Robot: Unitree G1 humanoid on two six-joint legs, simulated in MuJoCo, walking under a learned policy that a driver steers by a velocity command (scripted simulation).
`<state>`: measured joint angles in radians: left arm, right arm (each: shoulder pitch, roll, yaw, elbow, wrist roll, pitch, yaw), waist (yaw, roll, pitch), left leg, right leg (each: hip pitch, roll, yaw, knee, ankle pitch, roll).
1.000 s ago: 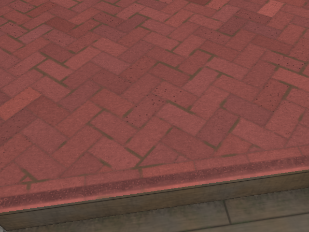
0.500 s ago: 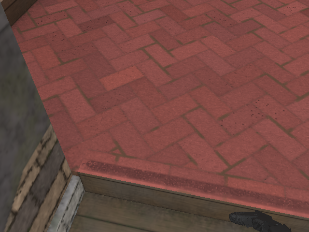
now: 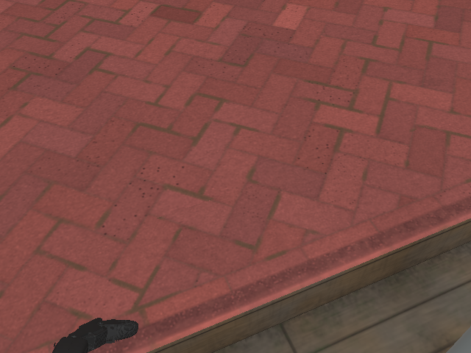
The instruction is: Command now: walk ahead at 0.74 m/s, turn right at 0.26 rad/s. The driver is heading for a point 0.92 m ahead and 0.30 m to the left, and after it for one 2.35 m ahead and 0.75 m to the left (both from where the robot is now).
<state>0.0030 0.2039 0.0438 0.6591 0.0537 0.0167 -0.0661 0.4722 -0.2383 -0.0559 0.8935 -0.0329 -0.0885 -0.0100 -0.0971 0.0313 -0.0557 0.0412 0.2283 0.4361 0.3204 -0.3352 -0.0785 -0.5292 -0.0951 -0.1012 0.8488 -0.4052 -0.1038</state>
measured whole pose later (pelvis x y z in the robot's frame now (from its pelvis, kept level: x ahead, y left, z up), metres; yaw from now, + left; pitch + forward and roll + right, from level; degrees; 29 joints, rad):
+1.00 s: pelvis +0.61 +0.01 +0.30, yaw +45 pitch +4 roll -2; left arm 0.31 0.28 0.04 0.90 0.01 -0.09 0.07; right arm 0.20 -0.35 -0.07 0.75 -0.07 -0.10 0.13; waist 0.05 0.04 -0.03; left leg -0.76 0.06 -0.02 1.36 -0.41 0.00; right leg -0.35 -0.09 -0.17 0.53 -0.24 0.02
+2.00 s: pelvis +0.92 +0.24 +0.30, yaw +29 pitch +4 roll +2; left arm 0.20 0.29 0.08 0.63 -0.01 0.02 0.04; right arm 0.03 -0.28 -0.06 0.65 -0.02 -0.04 -0.06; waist 0.03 0.01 0.04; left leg -0.73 0.00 -0.17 1.11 -0.30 -0.08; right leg -0.47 0.17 0.13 0.48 -0.06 -0.11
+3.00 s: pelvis +0.96 +0.30 +0.31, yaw +20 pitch +2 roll -1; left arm 0.14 0.25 0.06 0.64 0.01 0.02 0.05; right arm 0.19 -0.30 -0.08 0.64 0.02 0.07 0.01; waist 0.00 0.01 0.05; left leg -0.53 0.09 0.03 0.94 -0.35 -0.11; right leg -0.17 -0.07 -0.21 0.44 -0.29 0.00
